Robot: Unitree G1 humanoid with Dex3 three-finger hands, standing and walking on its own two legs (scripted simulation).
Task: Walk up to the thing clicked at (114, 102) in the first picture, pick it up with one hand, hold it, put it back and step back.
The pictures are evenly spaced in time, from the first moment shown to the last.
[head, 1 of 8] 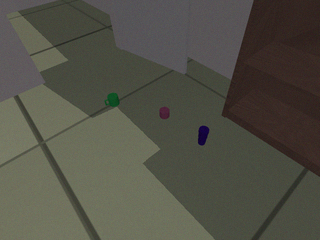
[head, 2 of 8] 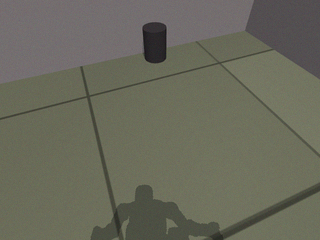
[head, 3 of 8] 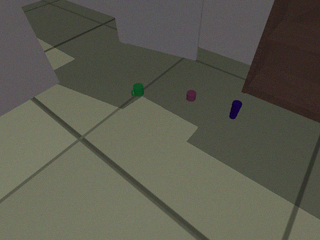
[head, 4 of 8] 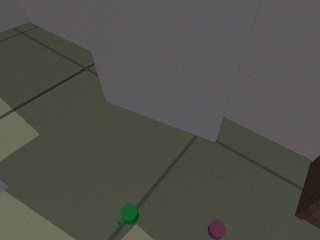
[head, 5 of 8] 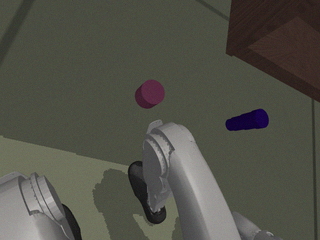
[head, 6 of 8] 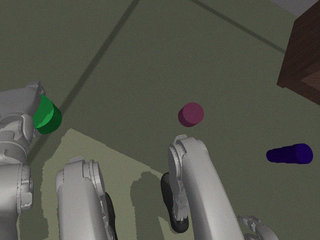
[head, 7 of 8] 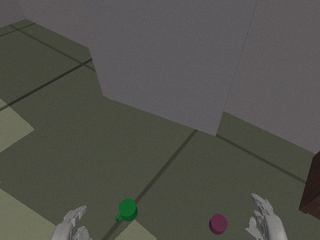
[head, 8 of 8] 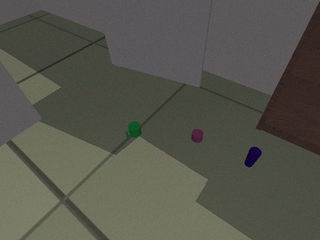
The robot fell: no
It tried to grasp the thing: yes
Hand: left
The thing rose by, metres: 0.66
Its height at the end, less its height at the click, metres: +0.00
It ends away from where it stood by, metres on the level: 0.01
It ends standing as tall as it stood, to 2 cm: yes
